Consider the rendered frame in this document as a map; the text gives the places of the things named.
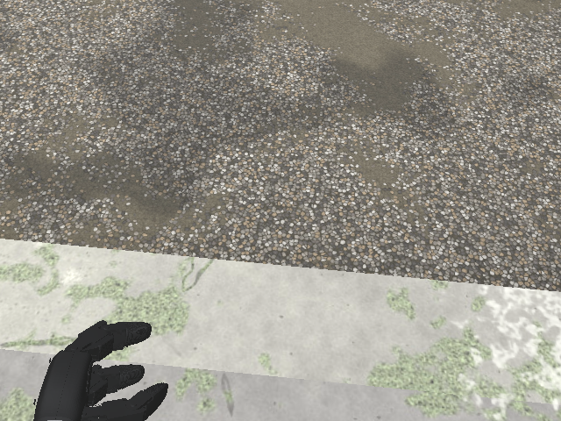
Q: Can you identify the left robot hand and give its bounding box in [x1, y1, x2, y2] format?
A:
[33, 320, 168, 421]

